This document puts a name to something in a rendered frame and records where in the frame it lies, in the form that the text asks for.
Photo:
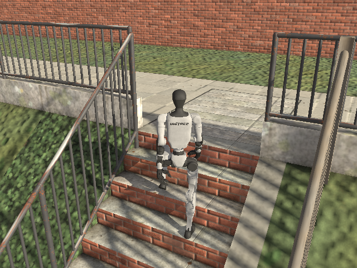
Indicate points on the robot right forearm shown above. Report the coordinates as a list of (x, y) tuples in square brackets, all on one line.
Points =
[(198, 145)]

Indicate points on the robot left upper arm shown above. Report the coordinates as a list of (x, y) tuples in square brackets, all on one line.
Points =
[(161, 119)]

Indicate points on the robot head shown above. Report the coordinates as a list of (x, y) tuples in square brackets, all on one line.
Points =
[(179, 97)]

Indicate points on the left robot shin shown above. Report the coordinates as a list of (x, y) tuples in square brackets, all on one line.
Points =
[(164, 175)]

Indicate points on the robot left hand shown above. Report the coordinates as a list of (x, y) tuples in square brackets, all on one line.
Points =
[(161, 178)]

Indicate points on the robot left forearm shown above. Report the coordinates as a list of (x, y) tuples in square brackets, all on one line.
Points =
[(159, 155)]

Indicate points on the robot right hand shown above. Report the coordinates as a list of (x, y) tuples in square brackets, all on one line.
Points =
[(194, 152)]

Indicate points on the robot right upper arm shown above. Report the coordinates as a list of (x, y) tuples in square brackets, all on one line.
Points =
[(196, 119)]

